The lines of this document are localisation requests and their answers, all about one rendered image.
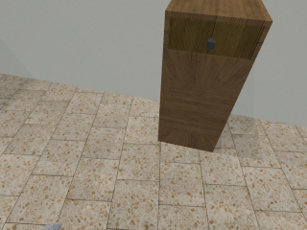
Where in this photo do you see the handle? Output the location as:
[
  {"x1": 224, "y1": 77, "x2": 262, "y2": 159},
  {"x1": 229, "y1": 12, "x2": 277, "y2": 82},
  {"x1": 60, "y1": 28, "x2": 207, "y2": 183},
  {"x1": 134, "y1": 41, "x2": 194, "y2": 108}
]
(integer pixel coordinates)
[{"x1": 206, "y1": 37, "x2": 216, "y2": 50}]

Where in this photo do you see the cabinet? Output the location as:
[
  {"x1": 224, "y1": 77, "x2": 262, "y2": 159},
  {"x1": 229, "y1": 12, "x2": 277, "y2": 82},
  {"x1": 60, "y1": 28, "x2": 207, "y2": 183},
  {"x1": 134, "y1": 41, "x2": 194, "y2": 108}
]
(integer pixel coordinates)
[{"x1": 157, "y1": 0, "x2": 273, "y2": 152}]

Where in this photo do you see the drawer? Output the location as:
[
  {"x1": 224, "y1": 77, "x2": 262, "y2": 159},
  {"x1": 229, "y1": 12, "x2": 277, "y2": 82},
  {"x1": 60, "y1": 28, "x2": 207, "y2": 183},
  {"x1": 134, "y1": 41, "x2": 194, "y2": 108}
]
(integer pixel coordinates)
[{"x1": 168, "y1": 16, "x2": 264, "y2": 59}]

